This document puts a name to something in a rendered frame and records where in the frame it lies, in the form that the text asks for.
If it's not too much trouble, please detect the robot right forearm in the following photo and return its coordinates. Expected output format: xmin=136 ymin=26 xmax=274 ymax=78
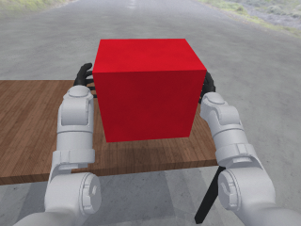
xmin=199 ymin=91 xmax=276 ymax=201

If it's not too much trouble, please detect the table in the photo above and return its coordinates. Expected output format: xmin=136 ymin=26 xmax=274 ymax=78
xmin=0 ymin=80 xmax=226 ymax=224

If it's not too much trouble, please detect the right robot upper arm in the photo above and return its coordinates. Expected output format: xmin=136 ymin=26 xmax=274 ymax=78
xmin=217 ymin=167 xmax=301 ymax=226

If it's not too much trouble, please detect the robot left forearm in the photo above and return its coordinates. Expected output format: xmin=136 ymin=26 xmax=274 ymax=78
xmin=44 ymin=85 xmax=95 ymax=209

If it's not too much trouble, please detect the left robot hand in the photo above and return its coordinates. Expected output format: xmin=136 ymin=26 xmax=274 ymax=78
xmin=73 ymin=62 xmax=98 ymax=98

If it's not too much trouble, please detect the right robot hand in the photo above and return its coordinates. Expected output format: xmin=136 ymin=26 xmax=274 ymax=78
xmin=198 ymin=71 xmax=215 ymax=104

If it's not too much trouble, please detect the left robot upper arm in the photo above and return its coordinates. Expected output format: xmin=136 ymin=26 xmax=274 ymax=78
xmin=13 ymin=172 xmax=102 ymax=226

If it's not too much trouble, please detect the carton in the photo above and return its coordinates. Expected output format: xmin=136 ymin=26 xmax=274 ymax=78
xmin=92 ymin=39 xmax=207 ymax=143

